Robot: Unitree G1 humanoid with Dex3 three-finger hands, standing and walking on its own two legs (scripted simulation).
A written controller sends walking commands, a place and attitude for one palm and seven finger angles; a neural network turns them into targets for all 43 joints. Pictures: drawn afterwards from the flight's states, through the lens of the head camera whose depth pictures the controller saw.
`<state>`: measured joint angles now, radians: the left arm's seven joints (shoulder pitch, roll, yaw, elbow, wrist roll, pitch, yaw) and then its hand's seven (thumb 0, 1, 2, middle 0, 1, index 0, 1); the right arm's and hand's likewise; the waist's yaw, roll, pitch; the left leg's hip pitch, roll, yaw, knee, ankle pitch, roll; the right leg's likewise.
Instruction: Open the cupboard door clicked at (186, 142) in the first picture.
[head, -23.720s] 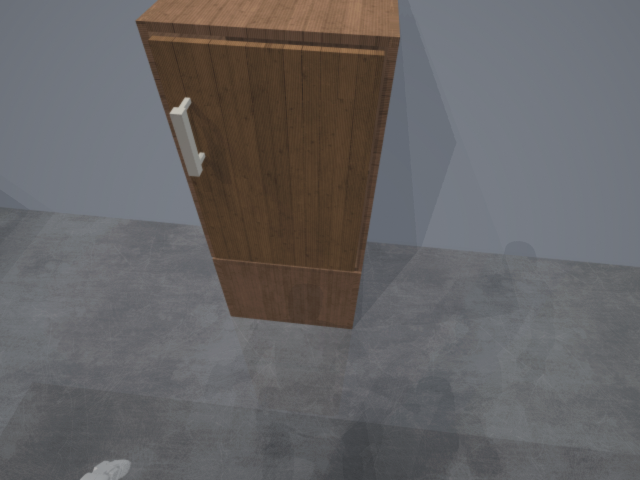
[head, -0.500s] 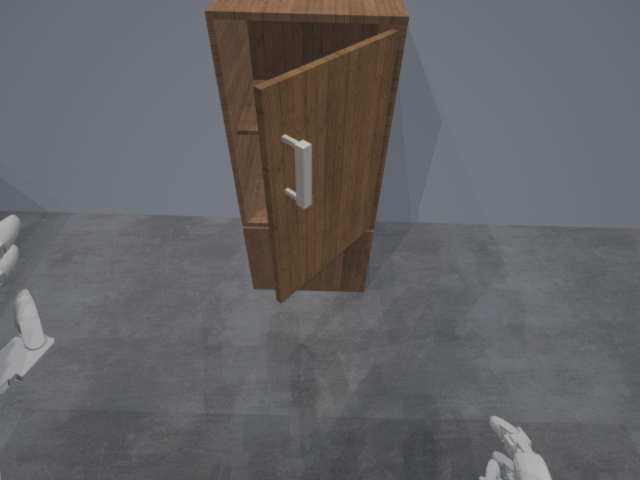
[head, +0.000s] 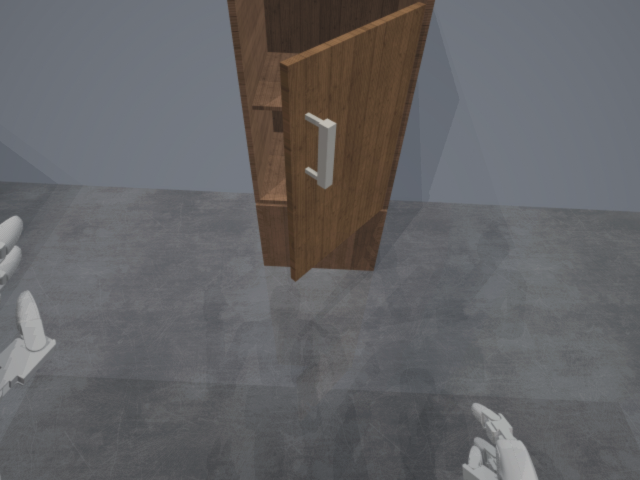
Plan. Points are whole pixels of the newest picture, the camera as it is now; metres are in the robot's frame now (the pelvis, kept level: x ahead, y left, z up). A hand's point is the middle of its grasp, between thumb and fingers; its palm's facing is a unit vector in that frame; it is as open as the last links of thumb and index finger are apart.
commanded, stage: stop stepping back and stand still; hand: left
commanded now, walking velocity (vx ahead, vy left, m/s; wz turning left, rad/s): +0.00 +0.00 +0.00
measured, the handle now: (318, 151) +0.67 +0.05 +0.02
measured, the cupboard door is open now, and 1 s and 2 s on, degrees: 49 49 49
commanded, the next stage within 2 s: let the arm hang, fingers relaxed in 0.02 s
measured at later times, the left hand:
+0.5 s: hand out of the picture -0.01 +0.17 -0.18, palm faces +0.01 -0.98 -0.18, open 7.1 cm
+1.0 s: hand out of the picture +0.00 +0.17 -0.17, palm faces +0.05 -0.97 -0.22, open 7.3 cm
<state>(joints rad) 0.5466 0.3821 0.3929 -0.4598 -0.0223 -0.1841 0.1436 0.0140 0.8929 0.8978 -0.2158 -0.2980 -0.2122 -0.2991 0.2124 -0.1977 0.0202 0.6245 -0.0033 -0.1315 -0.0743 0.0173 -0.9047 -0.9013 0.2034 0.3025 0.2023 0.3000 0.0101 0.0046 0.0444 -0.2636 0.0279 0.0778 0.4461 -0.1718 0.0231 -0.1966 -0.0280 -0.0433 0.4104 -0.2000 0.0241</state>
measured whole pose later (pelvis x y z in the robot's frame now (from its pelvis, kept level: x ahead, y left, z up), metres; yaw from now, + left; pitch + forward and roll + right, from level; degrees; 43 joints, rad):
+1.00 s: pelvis +0.00 -0.01 +0.00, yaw +2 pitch -1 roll +0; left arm 0.25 0.15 0.02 1.12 0.02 0.00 0.03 0.00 0.91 0.90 -0.20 -0.30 -0.20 -0.30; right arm 0.26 -0.14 -0.01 1.13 -0.03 0.02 -0.01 0.01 -0.92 -0.90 0.20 0.30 0.20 0.30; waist -0.01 0.03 0.04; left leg -0.26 0.01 0.05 0.44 -0.16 0.02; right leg -0.21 -0.05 -0.07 0.46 -0.23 0.01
